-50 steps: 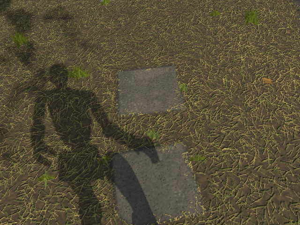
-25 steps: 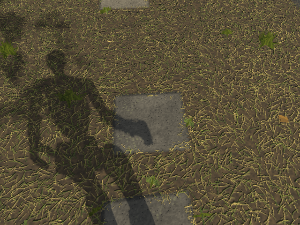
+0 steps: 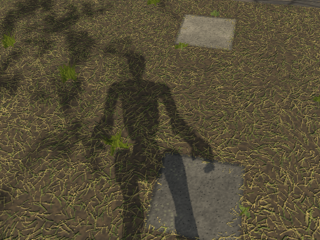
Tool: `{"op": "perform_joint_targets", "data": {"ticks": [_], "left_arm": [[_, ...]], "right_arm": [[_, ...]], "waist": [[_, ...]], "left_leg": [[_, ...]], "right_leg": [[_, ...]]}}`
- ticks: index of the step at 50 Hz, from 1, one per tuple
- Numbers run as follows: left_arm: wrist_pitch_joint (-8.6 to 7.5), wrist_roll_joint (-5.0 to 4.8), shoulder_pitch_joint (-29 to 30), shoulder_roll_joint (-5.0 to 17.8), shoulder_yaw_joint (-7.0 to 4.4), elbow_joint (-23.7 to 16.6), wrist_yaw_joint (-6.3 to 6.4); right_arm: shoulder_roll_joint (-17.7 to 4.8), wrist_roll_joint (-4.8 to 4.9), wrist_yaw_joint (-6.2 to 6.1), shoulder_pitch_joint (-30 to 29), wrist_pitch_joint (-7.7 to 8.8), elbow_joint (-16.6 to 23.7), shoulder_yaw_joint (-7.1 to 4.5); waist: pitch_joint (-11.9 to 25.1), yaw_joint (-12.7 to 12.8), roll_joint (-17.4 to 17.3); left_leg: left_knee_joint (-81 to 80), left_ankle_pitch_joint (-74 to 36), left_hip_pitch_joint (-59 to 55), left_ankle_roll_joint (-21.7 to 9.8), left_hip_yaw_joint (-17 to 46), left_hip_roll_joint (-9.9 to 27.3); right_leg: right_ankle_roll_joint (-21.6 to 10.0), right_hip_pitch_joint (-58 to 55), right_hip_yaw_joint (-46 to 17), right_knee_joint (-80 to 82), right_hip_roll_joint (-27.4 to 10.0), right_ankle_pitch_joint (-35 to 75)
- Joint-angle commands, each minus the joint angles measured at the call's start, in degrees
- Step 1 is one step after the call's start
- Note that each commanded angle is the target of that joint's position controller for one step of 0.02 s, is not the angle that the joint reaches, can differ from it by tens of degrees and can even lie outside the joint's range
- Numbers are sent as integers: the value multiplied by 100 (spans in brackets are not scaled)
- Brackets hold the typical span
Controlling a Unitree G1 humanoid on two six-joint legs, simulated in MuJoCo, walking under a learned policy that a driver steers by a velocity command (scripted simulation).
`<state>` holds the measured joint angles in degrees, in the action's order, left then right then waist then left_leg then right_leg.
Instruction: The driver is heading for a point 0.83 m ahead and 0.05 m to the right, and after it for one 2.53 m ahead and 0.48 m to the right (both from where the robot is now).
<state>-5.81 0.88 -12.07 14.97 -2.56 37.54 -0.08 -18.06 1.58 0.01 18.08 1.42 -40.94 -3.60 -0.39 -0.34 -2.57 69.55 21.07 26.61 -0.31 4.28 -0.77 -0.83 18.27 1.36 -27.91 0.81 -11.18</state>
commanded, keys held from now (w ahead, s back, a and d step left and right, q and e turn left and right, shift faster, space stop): w+q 0.06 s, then w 0.18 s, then w+e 0.76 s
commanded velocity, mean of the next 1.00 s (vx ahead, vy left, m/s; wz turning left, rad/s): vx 0.50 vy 0.00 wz -0.15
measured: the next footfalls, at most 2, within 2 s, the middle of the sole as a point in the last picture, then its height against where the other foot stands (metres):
left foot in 0.36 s outside the picture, level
right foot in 0.88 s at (194, 211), level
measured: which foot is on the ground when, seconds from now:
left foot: up 0.00-0.34, down 0.36-0.88, up 0.90-1.00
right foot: down 0.00-0.36, up 0.38-0.86, down 0.88-1.00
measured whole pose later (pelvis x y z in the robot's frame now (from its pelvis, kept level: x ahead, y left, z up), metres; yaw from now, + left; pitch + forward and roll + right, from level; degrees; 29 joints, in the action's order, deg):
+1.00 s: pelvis +0.52 +0.00 -0.01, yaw -14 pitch +1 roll +1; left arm -2.6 -1.0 -11.5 17.1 -4.1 39.8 -2.3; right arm -16.9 1.0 -0.2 12.7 5.6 -44.8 -3.5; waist -4.1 -0.2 -0.3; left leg 69.3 23.8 20.8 0.4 1.4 3.5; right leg -5.2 23.4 0.6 -32.7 3.9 -10.5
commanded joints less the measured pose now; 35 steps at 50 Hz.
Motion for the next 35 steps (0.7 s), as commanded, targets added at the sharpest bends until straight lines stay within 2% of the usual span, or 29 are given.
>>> {"op": "perform_joint_targets", "data": {"ticks": [1,4,7,10,13,15,16,17,18,19,20,21,22,23,24,25,26,28,31,33,35], "left_arm": [[-63,-19,-268,611,-196,-121,18],[-104,-44,-367,816,-278,92,11],[-75,-66,-421,941,-306,281,-6],[-15,-162,-588,1089,-330,472,-2],[67,-271,-922,1220,-356,728,-21],[149,-318,-971,1312,-364,849,-18],[181,-335,-912,1380,-366,884,-4],[197,-335,-883,1325,-325,913,10],[159,-231,-858,1071,-208,826,18],[72,-119,-1469,299,39,623,-32],[-20,-266,-1252,742,-65,736,-32],[-35,-409,-774,1082,-189,564,-34],[-22,-371,-518,1012,-178,495,-10],[26,-267,-402,954,-194,494,13],[118,-241,-556,885,-216,546,14],[209,-261,-707,745,-199,599,12],[282,-272,-761,598,-178,620,14],[372,-253,-588,494,-168,535,29],[374,-222,-202,423,-146,393,-22],[346,-214,173,353,-104,282,-107],[339,-202,609,300,-62,110,-188]], "right_arm": [[-335,19,45,-287,18,607,-129],[-148,-55,59,-591,-32,725,-66],[-14,-62,126,-920,34,738,13],[34,-61,227,-1531,135,848,72],[-29,-39,287,-1983,186,1028,75],[-181,-59,297,-1931,230,1064,14],[-337,-79,279,-1528,251,968,-69],[-588,-100,233,-690,256,706,-212],[-963,-161,141,290,226,489,-357],[-1565,-256,65,667,196,438,-451],[-1096,-239,57,770,193,448,-342],[-821,-199,66,472,218,380,-239],[-600,-158,78,125,243,341,-173],[-369,-163,103,-204,274,316,-112],[-220,-199,121,-425,329,308,-81],[-179,-220,131,-549,385,272,-93],[-184,-222,128,-607,444,213,-114],[-286,-242,94,-654,519,82,-165],[-398,-258,17,-565,519,-85,-209],[-510,-235,-20,-516,495,-146,-236],[-642,-195,-49,-321,452,-244,-277]], "waist": [[-8,171,973],[-102,173,749],[-108,239,619],[-266,423,570],[-399,493,634],[-331,314,756],[-74,16,809],[433,-436,740],[1172,-867,543],[2076,-550,-981],[2469,-808,-781],[1446,-749,-581],[925,-546,-410],[542,-353,-329],[379,-133,-459],[308,-2,-461],[221,78,-358],[-25,147,-173],[-192,73,-85],[-299,-57,-35],[-434,-231,61]], "left_leg": [[-105,-395,1395,65,166,583],[-772,-731,1553,146,158,644],[-1865,-1491,1371,102,82,591],[-2877,-2029,998,17,-261,477],[-3435,-1759,844,-149,-414,406],[-3784,-1312,455,-315,-533,246],[-4030,-1329,-252,-425,-653,78],[-4246,-1632,-1522,-575,-759,-66],[-3951,-1869,-3279,-831,-78,626],[-4183,-1364,-5309,-1696,2580,2376],[-4855,-818,-5066,-1850,3522,2566],[-4987,-889,-4374,-1572,2556,2317],[-5123,-1114,-3641,-1392,1834,2055],[-5339,-1342,-2970,-1284,1340,1829],[-5577,-1521,-2454,-1201,936,1670],[-5802,-1579,-2125,-1191,702,1624],[-5971,-1776,-1919,-1223,483,1638],[-6182,-2153,-1734,-1212,41,1662],[-6258,-2375,-1880,-1091,-616,1530],[-6291,-2409,-1925,-995,-980,1459],[-6300,-2392,-2133,-960,-1170,1562]], "right_leg": [[-891,-1207,-1474,1582,-1496,362],[-1053,-1197,-995,1801,-1604,1011],[-1032,-1305,-482,1873,-1499,1340],[-945,-1332,-106,1904,-1430,1376],[-913,-1716,-186,1783,-1624,1630],[-852,-1968,-282,1421,-1704,2490],[-756,-1945,-194,931,-1617,3353],[-603,-1633,8,9,-1369,3865],[-361,-519,139,-1405,-1106,2725],[53,1749,143,-3668,-162,-1406],[78,2231,-828,-4550,-84,-2292],[41,2676,-823,-4730,-349,-1923],[37,2633,-649,-4486,-604,-1431],[67,2445,-611,-4223,-752,-1070],[86,2061,-679,-4060,-885,-765],[113,1780,-685,-3998,-916,-584],[147,1698,-684,-3928,-926,-497],[211,1879,-755,-3659,-942,-179],[221,2095,-745,-2769,-905,732],[163,1961,-530,-2045,-843,1275],[79,1958,-313,-1543,-795,1429]]}}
